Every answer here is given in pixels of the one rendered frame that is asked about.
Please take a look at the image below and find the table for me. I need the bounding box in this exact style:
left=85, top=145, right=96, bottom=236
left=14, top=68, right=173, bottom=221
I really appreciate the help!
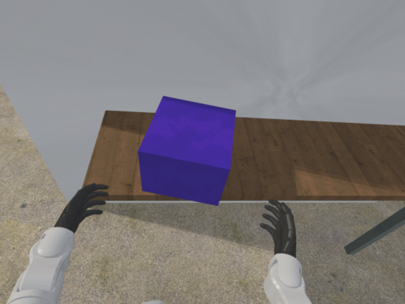
left=82, top=110, right=405, bottom=255

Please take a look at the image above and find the robot right forearm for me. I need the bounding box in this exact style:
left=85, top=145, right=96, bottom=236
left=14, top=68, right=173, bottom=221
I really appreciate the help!
left=263, top=253, right=312, bottom=304

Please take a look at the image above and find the robot left forearm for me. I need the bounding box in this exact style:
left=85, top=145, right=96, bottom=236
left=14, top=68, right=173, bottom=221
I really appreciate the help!
left=6, top=227, right=75, bottom=304

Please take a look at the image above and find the robot left hand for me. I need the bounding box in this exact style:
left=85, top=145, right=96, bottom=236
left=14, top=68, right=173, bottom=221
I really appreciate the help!
left=54, top=183, right=108, bottom=233

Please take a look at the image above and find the carton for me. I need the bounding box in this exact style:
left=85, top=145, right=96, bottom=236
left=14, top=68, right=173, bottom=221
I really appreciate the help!
left=138, top=96, right=236, bottom=206

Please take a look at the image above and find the robot right hand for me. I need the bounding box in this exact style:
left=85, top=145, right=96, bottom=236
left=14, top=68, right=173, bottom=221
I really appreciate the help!
left=260, top=199, right=296, bottom=258

